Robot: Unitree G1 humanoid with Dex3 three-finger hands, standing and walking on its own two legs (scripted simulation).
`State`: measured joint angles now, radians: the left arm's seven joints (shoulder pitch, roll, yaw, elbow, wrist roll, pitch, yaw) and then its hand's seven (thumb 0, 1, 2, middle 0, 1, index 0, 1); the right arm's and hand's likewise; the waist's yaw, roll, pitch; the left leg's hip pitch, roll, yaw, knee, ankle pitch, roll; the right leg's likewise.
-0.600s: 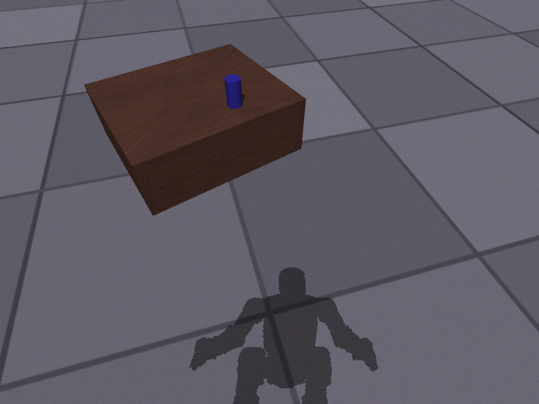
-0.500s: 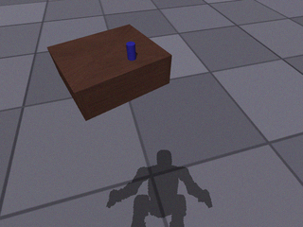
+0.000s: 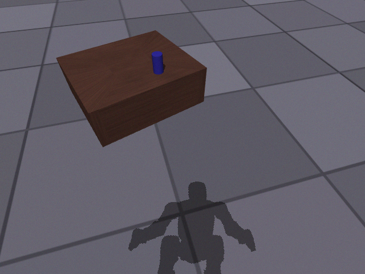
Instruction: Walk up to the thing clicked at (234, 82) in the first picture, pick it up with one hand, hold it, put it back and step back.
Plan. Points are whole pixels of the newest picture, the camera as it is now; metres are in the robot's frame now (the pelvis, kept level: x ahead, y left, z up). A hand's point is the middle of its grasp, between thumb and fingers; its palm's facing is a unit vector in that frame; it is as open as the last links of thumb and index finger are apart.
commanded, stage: stand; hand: right
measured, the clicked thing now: (157, 63) +1.52 +0.18 -0.38
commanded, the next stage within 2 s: walk up in 0.52 s
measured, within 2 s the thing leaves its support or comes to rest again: neither
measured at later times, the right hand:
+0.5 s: hand out of the picture +0.08 -0.25 -0.16, palm faces -0.03 +0.94 -0.34, open 7.4 cm
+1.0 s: hand (265, 240) +0.23 -0.20 -0.13, palm faces -0.23 +0.85 -0.48, open 7.4 cm
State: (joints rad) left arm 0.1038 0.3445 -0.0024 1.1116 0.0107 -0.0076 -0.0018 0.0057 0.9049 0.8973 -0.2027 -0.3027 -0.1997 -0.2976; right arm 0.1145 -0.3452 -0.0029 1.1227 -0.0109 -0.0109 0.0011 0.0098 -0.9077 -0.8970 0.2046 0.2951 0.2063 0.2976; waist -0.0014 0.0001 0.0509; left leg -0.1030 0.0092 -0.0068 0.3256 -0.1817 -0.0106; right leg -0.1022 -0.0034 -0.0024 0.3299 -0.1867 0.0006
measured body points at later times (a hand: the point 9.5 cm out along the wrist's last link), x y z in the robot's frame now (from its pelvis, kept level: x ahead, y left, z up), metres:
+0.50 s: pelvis +0.00 +0.00 +0.00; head +0.01 +0.00 +0.45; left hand +0.08 +0.30 -0.13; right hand +0.08 -0.30 -0.13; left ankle +0.00 +0.13 -0.75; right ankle +0.00 -0.12 -0.75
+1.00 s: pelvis +0.12 +0.08 -0.02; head +0.11 +0.12 +0.43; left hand +0.12 +0.42 -0.16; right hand +0.24 -0.24 -0.09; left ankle +0.11 +0.19 -0.75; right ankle +0.16 -0.07 -0.69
